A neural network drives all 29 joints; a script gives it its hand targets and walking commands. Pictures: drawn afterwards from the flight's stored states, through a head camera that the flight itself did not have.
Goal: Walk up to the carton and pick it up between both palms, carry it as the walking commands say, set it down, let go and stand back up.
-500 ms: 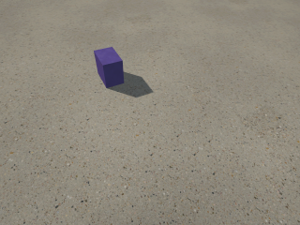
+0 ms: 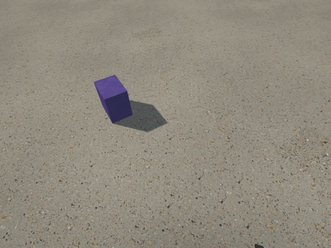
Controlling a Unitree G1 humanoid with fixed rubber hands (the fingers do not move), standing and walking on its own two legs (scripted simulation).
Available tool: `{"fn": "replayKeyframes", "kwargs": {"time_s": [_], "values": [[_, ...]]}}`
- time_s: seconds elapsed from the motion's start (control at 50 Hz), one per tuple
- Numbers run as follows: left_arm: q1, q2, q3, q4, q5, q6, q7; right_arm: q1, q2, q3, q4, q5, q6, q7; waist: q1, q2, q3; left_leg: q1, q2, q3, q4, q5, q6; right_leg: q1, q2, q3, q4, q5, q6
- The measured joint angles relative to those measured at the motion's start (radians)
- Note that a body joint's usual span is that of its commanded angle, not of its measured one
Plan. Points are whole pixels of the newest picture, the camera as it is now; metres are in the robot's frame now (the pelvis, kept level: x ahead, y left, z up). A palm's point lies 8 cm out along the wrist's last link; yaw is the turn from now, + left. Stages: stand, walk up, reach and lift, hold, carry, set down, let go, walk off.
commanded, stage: walk up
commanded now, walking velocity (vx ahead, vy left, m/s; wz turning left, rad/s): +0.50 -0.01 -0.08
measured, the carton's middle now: (113, 98) +1.37 +0.52 -0.65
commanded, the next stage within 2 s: none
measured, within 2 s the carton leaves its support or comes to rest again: neither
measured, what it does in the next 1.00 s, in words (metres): walks ahead: left foot, then right foot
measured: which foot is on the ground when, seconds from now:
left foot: up 0.00-0.22, down 0.24-0.58, up 0.60-1.00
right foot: down 0.00-0.22, up 0.24-0.54, down 0.56-1.00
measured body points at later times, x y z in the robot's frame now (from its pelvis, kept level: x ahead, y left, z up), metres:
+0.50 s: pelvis +0.22 +0.05 -0.02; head +0.25 +0.05 +0.43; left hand +0.36 +0.30 -0.15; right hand +0.24 -0.21 -0.16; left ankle +0.17 +0.20 -0.75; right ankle +0.28 -0.08 -0.73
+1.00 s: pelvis +0.45 +0.03 -0.01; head +0.49 +0.02 +0.44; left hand +0.37 +0.32 -0.13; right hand +0.55 -0.22 -0.15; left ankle +0.51 +0.18 -0.71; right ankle +0.32 -0.06 -0.75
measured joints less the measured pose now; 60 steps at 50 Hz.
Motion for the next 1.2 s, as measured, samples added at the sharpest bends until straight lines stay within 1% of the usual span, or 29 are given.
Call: {"fn": "replayKeyframes", "kwargs": {"time_s": [0.04, 0.08, 0.16, 0.2, 0.22, 0.24, 0.26, 0.3, 0.32, 0.36, 0.4, 0.46, 0.54, 0.56, 0.58, 0.62, 0.66, 0.7, 0.76, 0.88, 0.94, 1.0, 1.04, 1.06, 1.1, 1.12, 1.14, 1.16, 1.2], "values": [[0.023, 0.0, 0.0, -0.001, 0.0, 0.0, 0.004, -0.011, 0.0, 0.0, -0.001, 0.0, 0.013, 0.005, 0.01, 0.0, 0.004, -0.03, 0.0, 0.0, -0.002, 0.024, 0.0, 0.039, 0.0, 0.004, -0.032, -0.007, 0.009], [0.037, 0.0, 0.0, -0.006, 0.0, 0.003, 0.009, -0.017, 0.0, 0.0, -0.002, 0.0, 0.019, 0.008, 0.019, 0.001, 0.003, -0.037, 0.0, -0.001, -0.055, 0.031, 0.0, 0.073, 0.001, 0.008, -0.059, -0.016, 0.018], [0.042, 0.0, 0.0, -0.018, 0.0, 0.003, 0.014, -0.026, 0.0, 0.0, -0.002, 0.0, 0.019, 0.012, 0.022, 0.001, -0.036, -0.036, 0.0, -0.002, -0.26, 0.032, 0.0, 0.088, 0.001, 0.01, -0.071, -0.056, 0.046], [0.041, 0.0, 0.0, -0.031, 0.0, 0.004, 0.015, -0.026, -0.001, 0.0, -0.002, 0.0, 0.016, 0.012, 0.021, 0.002, -0.057, -0.013, -0.001, -0.003, -0.385, 0.033, 0.0, 0.08, 0.0, 0.012, -0.034, -0.099, 0.061], [0.043, -0.001, 0.0, -0.037, 0.0, 0.004, 0.015, -0.026, -0.001, 0.0, -0.003, 0.0, 0.006, 0.011, 0.02, 0.003, -0.067, 0.016, -0.001, -0.004, -0.457, 0.033, 0.0, 0.055, -0.001, 0.021, 0.034, -0.141, 0.062], [0.048, -0.004, 0.0, -0.044, 0.0, 0.006, 0.012, -0.025, -0.007, -0.002, -0.002, 0.0, -0.006, 0.008, 0.02, 0.017, -0.082, 0.038, 0.011, -0.01, -0.51, 0.065, 0.01, -0.003, 0.002, 0.025, 0.165, -0.196, 0.063], [0.025, 0.0, 0.0, -0.045, 0.0, 0.013, 0.011, -0.024, -0.004, -0.002, 0.002, 0.0, -0.013, 0.005, 0.02, 0.006, -0.072, 0.039, 0.008, 0.003, -0.477, 0.086, 0.021, -0.063, -0.007, 0.05, 0.322, -0.208, 0.063], [-0.047, 0.001, 0.0, -0.055, 0.0, 0.022, 0.006, 0.005, 0.002, -0.003, 0.019, 0.0, -0.017, 0.002, 0.02, -0.021, -0.073, 0.055, -0.005, 0.03, -0.446, 0.036, 0.039, -0.195, -0.011, 0.087, 0.576, -0.199, 0.063], [-0.085, 0.001, 0.0, -0.073, 0.0, 0.021, 0.002, 0.03, 0.002, -0.003, 0.022, 0.0, -0.017, 0.0, 0.02, -0.022, -0.076, 0.066, -0.006, 0.032, -0.451, 0.016, 0.042, -0.251, -0.011, 0.083, 0.644, -0.179, 0.063], [-0.159, 0.002, 0.0, -0.105, 0.0, 0.013, -0.005, 0.075, 0.002, -0.003, 0.034, 0.0, -0.017, -0.001, 0.017, -0.023, -0.077, 0.099, -0.007, 0.033, -0.475, -0.003, 0.042, -0.331, -0.011, 0.078, 0.674, -0.144, 0.063], [-0.22, 0.002, 0.0, -0.127, 0.0, 0.013, -0.013, 0.109, 0.002, -0.003, 0.043, 0.0, -0.017, -0.003, 0.009, -0.023, -0.079, 0.13, -0.007, 0.034, -0.497, -0.015, 0.042, -0.383, -0.012, 0.077, 0.625, -0.116, 0.063], [-0.288, 0.002, 0.0, -0.143, 0.0, 0.016, -0.02, 0.137, 0.003, -0.003, 0.051, 0.0, -0.017, -0.004, -0.009, -0.022, -0.072, 0.175, -0.008, 0.035, -0.511, -0.046, 0.037, -0.394, -0.012, 0.064, 0.452, -0.091, 0.063], [-0.316, 0.002, 0.0, -0.141, 0.0, 0.016, -0.025, 0.151, 0.003, -0.003, 0.052, 0.0, -0.017, -0.006, -0.018, -0.022, -0.082, 0.236, -0.007, 0.052, -0.511, -0.108, 0.006, -0.364, -0.012, 0.011, 0.302, -0.078, 0.063], [-0.312, 0.002, 0.0, -0.14, 0.0, 0.012, -0.024, 0.152, 0.003, -0.004, 0.056, 0.0, -0.017, -0.007, -0.018, -0.022, -0.089, 0.25, -0.008, 0.052, -0.504, -0.127, -0.001, -0.337, -0.012, -0.007, 0.246, -0.053, 0.06], [-0.306, 0.0, 0.0, -0.134, 0.0, 0.003, -0.023, 0.146, 0.001, -0.007, 0.057, 0.0, -0.016, -0.008, -0.018, -0.01, -0.085, 0.252, 0.004, 0.049, -0.467, -0.142, -0.002, -0.322, -0.006, -0.017, 0.248, -0.027, 0.035], [-0.268, -0.001, 0.001, -0.121, 0.0, -0.012, -0.015, 0.123, 0.002, -0.008, 0.057, 0.0, -0.015, -0.008, -0.016, -0.003, -0.065, 0.221, 0.0, 0.021, -0.278, -0.157, -0.002, -0.282, -0.002, -0.02, 0.275, -0.06, -0.002], [-0.201, -0.001, 0.0, -0.095, 0.0, -0.012, -0.006, 0.103, 0.002, -0.008, 0.051, 0.0, -0.016, -0.008, -0.017, -0.004, -0.061, 0.172, -0.011, 0.013, -0.099, -0.157, -0.002, -0.216, -0.002, -0.015, 0.236, -0.083, -0.012], [-0.134, -0.001, 0.0, -0.063, 0.0, -0.011, 0.002, 0.085, 0.001, -0.008, 0.044, 0.0, -0.016, -0.008, -0.018, -0.003, -0.058, 0.131, -0.012, 0.012, -0.04, -0.132, -0.002, -0.142, -0.002, -0.015, 0.163, -0.077, -0.013], [-0.041, -0.001, 0.0, -0.025, 0.0, -0.012, 0.008, 0.053, 0.001, -0.008, 0.034, 0.0, -0.015, -0.008, -0.011, -0.002, -0.04, 0.079, -0.012, 0.011, -0.039, -0.103, -0.002, -0.053, -0.001, -0.004, 0.076, -0.07, -0.009], [0.078, -0.001, 0.0, -0.005, 0.0, -0.008, 0.02, 0.006, 0.001, -0.008, 0.024, 0.0, 0.011, 0.001, 0.018, -0.002, 0.005, -0.012, -0.011, 0.011, -0.045, -0.061, -0.002, 0.083, -0.001, 0.019, -0.007, -0.101, 0.014], [0.101, -0.002, 0.0, -0.011, 0.0, 0.001, 0.021, -0.008, 0.001, -0.008, 0.018, 0.0, 0.02, 0.004, 0.037, -0.001, 0.0, -0.014, -0.011, 0.01, -0.153, -0.05, -0.002, 0.134, -0.001, 0.032, -0.041, -0.123, 0.03], [0.105, -0.002, 0.0, -0.034, 0.0, 0.005, 0.024, -0.019, 0.001, -0.008, 0.0, 0.0, 0.021, 0.004, 0.038, -0.001, -0.026, -0.014, -0.012, 0.009, -0.292, -0.045, -0.002, 0.153, 0.0, 0.035, -0.044, -0.161, 0.054], [0.104, -0.002, 0.0, -0.056, 0.0, 0.007, 0.024, -0.019, 0.0, -0.008, -0.015, 0.0, 0.017, 0.003, 0.036, 0.002, -0.049, 0.011, -0.013, 0.007, -0.412, 0.005, 0.001, 0.122, 0.001, 0.043, 0.04, -0.215, 0.063], [0.097, -0.004, 0.0, -0.067, -0.001, 0.008, 0.024, -0.019, -0.005, -0.009, -0.02, 0.0, 0.008, -0.003, 0.032, 0.015, -0.055, 0.029, -0.005, 0.006, -0.449, 0.158, 0.023, 0.063, 0.002, 0.045, 0.177, -0.247, 0.068], [0.02, -0.003, 0.001, -0.093, -0.005, 0.023, 0.037, -0.014, -0.005, -0.01, -0.017, 0.0, 0.003, -0.014, 0.024, 0.015, -0.04, 0.047, -0.011, 0.013, -0.419, -0.02, 0.061, -0.095, 0.002, 0.077, 0.536, -0.259, 0.079], [-0.036, -0.003, 0.001, -0.112, -0.005, 0.03, 0.041, -0.006, -0.003, -0.01, -0.011, 0.0, 0.004, -0.016, 0.025, 0.005, -0.028, 0.052, -0.022, 0.014, -0.404, -0.036, 0.066, -0.164, 0.002, 0.095, 0.66, -0.26, 0.079], [-0.09, -0.003, 0.001, -0.137, -0.006, 0.035, 0.041, 0.007, -0.002, -0.01, -0.009, 0.0, 0.005, -0.02, 0.026, 0.001, -0.023, 0.057, -0.03, 0.011, -0.405, -0.037, 0.066, -0.226, 0.002, 0.1, 0.728, -0.261, 0.079], [-0.141, -0.004, 0.001, -0.165, -0.006, 0.04, 0.041, 0.017, -0.002, -0.01, -0.008, 0.0, 0.009, -0.024, 0.027, 0.003, -0.02, 0.064, -0.032, 0.008, -0.41, -0.038, 0.066, -0.274, 0.001, 0.098, 0.731, -0.263, 0.079], [-0.238, -0.003, 0.001, -0.214, -0.006, 0.05, 0.041, 0.022, -0.002, -0.01, -0.008, 0.0, 0.022, -0.032, 0.023, 0.007, -0.01, 0.075, -0.032, 0.002, -0.422, -0.038, 0.066, -0.334, 0.001, 0.092, 0.614, -0.264, 0.081]]}}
